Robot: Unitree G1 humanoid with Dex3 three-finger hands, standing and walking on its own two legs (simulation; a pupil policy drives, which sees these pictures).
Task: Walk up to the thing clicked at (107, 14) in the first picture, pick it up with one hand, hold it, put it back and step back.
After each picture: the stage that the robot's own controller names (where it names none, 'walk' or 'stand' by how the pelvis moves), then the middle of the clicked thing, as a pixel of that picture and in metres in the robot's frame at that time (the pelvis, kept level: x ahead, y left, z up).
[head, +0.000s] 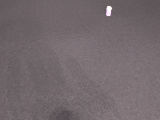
stand; (108, 11) +2.05 -0.37 -0.72
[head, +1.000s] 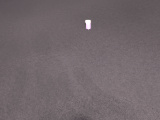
walk; (88, 24) +1.93 +0.06 -0.69
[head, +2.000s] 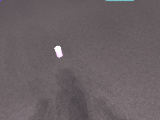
walk; (58, 51) +1.28 +0.38 -0.71
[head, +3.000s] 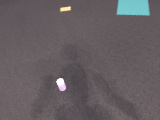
walk; (61, 84) +0.82 +0.32 -0.72
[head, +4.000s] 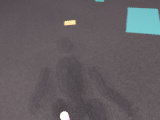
walk; (65, 118) +0.53 +0.23 -0.71
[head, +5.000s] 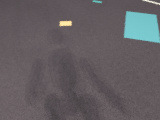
stand; out of the picture +0.41 +0.21 -0.71
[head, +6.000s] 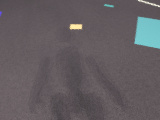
stand; out of the picture +0.38 +0.18 -0.72
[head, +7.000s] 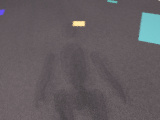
stand; out of the picture +0.38 +0.18 -0.72
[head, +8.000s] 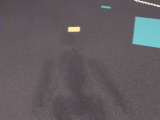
stand; out of the picture +0.38 +0.21 -0.73
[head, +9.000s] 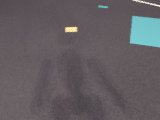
stand; out of the picture +0.37 +0.22 -0.73
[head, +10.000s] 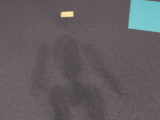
go down; out of the picture +0.37 +0.22 -0.72
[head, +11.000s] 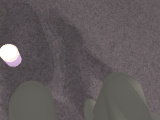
go down; (11, 56) +0.45 +0.25 -0.30
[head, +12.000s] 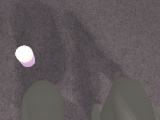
close in; (26, 57) +0.45 +0.24 -0.31
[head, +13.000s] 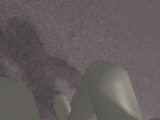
close in; out of the picture +0.44 +0.29 -0.23
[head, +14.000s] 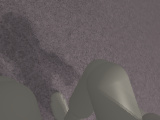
close; out of the picture +0.43 +0.29 -0.23
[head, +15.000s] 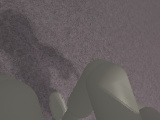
lift; out of the picture +0.40 +0.27 -0.23
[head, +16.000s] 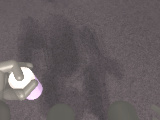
lift; (27, 84) +0.34 +0.21 -0.03
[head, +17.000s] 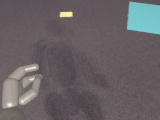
stand; out of the picture +0.33 +0.18 -0.69
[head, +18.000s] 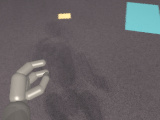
stand; out of the picture +0.37 +0.14 -0.71
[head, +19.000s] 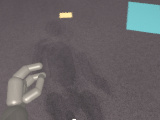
stand; out of the picture +0.40 +0.08 -0.70
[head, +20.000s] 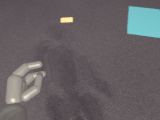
stand; out of the picture +0.41 +0.03 -0.71
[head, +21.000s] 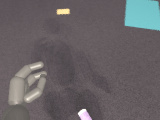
stand; (85, 118) +0.45 +0.00 -0.69
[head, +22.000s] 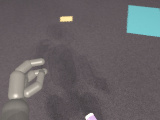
stand; out of the picture +0.46 -0.05 -0.71
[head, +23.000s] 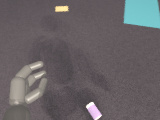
stand; (93, 111) +0.49 -0.08 -0.68
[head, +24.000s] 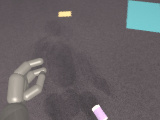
stand; (99, 113) +0.49 -0.11 -0.69
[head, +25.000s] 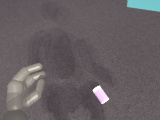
stand; (100, 94) +0.52 -0.12 -0.63
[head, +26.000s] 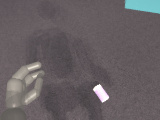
stand; (101, 93) +0.54 -0.14 -0.65
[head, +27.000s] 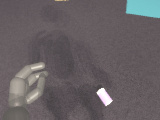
stand; (104, 96) +0.54 -0.16 -0.66
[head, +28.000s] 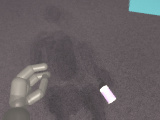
stand; (107, 94) +0.55 -0.17 -0.64
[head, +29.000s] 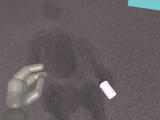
stand; (107, 89) +0.56 -0.18 -0.63
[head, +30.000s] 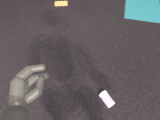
stand; (106, 99) +0.55 -0.18 -0.67
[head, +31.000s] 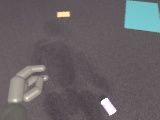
stand; (108, 106) +0.55 -0.19 -0.70
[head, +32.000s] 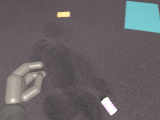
stand; (109, 106) +0.55 -0.20 -0.68
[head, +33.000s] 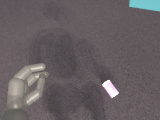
stand; (110, 88) +0.57 -0.20 -0.63
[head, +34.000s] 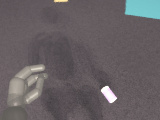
stand; (108, 94) +0.56 -0.20 -0.66
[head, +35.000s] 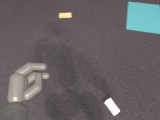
stand; (112, 106) +0.55 -0.21 -0.70
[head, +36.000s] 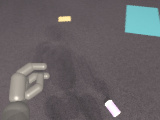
hold; (112, 108) +0.56 -0.22 -0.70
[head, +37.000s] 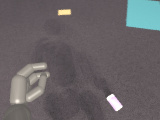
stand; (114, 102) +0.57 -0.23 -0.68
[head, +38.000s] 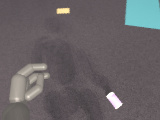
close; (114, 100) +0.57 -0.24 -0.69
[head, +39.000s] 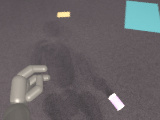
stand; (116, 101) +0.58 -0.26 -0.69
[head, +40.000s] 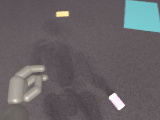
stand; (116, 101) +0.58 -0.26 -0.69
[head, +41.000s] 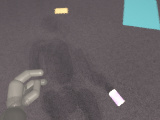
stand; (116, 97) +0.59 -0.27 -0.70
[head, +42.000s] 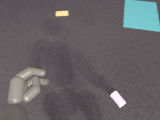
crouch; (118, 99) +0.60 -0.28 -0.70
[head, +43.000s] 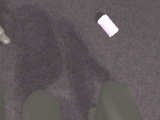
lower; (108, 25) +0.70 -0.25 -0.37
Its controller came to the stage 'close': yes
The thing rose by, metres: 0.52
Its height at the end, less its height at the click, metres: -0.02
